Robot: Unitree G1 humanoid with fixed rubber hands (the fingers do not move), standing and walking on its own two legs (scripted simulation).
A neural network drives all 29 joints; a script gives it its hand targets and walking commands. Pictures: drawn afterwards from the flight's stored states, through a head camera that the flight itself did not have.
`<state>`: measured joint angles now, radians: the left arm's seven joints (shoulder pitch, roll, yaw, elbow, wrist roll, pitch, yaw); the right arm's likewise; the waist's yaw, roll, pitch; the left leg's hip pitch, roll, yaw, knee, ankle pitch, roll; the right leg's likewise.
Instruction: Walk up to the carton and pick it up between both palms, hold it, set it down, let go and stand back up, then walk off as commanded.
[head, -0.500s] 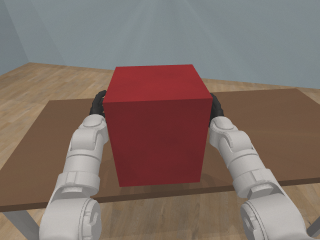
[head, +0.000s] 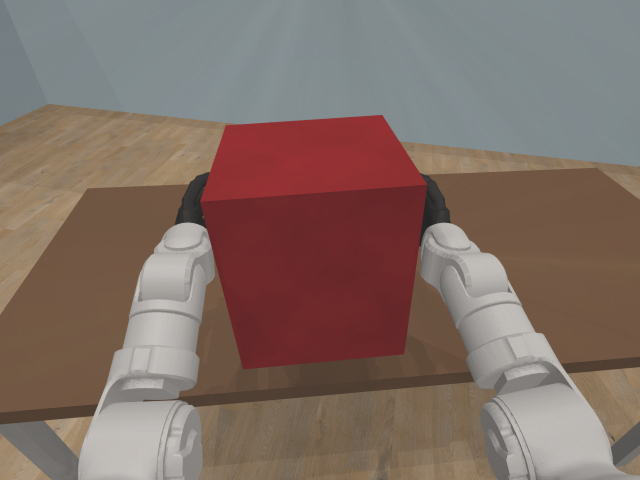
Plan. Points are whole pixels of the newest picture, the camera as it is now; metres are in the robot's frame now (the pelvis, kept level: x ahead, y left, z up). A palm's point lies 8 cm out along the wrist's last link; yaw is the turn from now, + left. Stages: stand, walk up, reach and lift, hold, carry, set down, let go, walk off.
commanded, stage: hold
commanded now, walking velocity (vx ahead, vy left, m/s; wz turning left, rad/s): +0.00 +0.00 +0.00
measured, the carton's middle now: (314, 239) +0.40 +0.01 +0.15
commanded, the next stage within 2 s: none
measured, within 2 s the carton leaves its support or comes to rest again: neither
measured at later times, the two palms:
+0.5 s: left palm (173, 234) +0.35 +0.17 +0.21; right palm (440, 230) +0.35 -0.13 +0.21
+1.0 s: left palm (196, 222) +0.39 +0.15 +0.19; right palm (441, 225) +0.38 -0.15 +0.19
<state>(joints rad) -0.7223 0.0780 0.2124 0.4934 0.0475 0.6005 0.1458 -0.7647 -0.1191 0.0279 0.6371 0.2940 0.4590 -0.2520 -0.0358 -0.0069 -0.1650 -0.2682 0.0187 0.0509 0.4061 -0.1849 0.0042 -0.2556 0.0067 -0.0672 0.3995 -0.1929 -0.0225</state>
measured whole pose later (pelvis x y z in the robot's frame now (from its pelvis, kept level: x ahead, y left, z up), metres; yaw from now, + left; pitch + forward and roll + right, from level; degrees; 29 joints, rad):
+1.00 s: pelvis +0.00 +0.00 +0.00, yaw +0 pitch +2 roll +0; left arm -0.72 0.08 0.22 0.35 0.10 0.71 0.11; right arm -0.77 -0.12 0.01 0.53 0.31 0.54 -0.27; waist -0.06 -0.01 -0.13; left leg -0.24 0.02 0.05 0.40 -0.19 0.00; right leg -0.23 0.01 -0.06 0.40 -0.20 -0.02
